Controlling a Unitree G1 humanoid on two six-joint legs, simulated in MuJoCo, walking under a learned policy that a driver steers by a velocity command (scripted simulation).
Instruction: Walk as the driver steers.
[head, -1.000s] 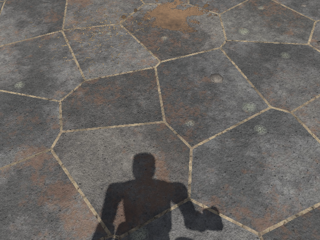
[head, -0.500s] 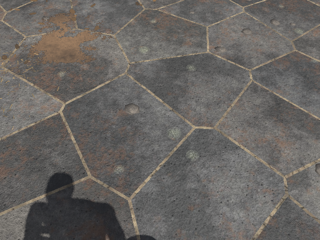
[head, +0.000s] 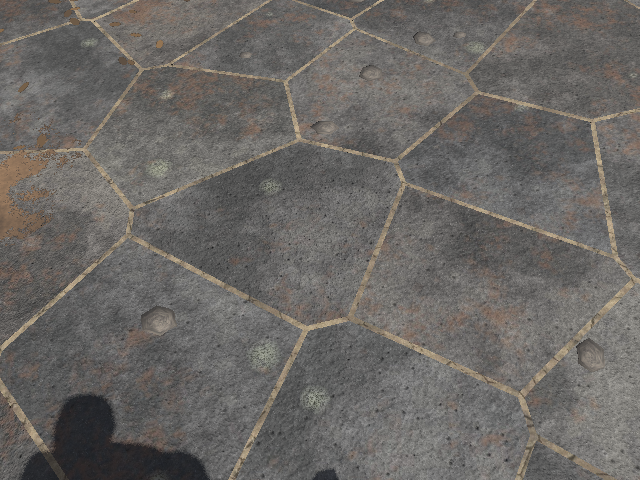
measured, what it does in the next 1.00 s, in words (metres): walks ahead: left foot, then right foot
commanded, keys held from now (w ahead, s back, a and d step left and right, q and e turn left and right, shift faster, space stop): no key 1.00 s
